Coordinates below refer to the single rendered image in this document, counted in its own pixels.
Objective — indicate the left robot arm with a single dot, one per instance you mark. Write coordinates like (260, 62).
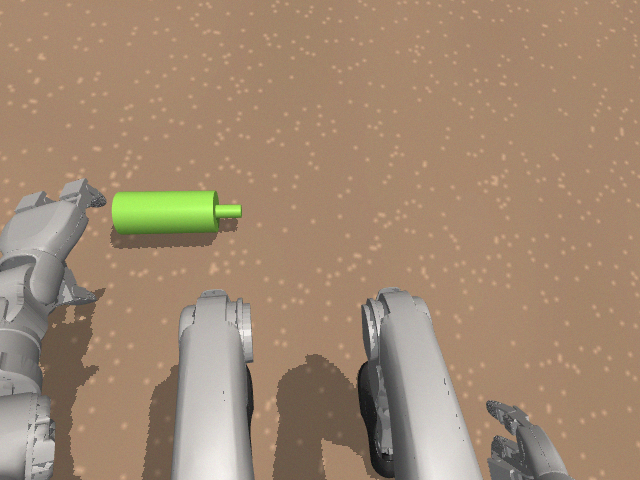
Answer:
(30, 281)

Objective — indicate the right robot hand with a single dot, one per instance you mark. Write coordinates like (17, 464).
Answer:
(532, 456)

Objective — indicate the right robot foot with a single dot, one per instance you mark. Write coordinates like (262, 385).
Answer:
(382, 463)

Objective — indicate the bottle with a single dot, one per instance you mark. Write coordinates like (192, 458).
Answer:
(162, 212)

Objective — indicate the left robot hand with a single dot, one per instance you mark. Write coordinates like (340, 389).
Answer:
(54, 227)

